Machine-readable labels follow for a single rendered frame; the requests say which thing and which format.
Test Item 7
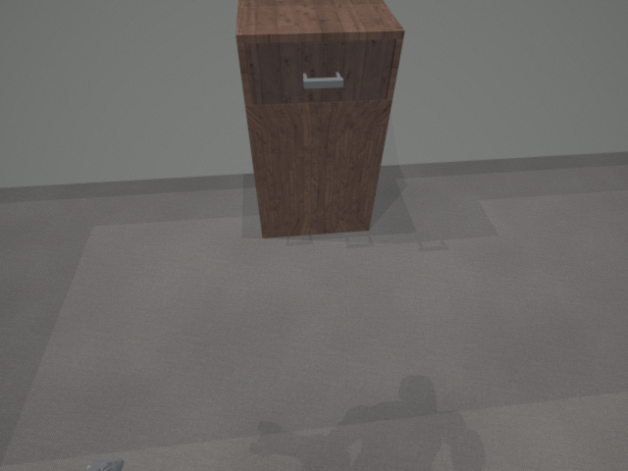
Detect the cabinet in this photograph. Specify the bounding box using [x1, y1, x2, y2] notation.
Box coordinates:
[235, 0, 405, 238]

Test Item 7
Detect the drawer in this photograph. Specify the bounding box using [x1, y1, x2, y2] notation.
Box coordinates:
[246, 39, 394, 105]

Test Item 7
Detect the handle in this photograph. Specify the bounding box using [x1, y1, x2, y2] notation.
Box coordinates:
[303, 72, 343, 89]

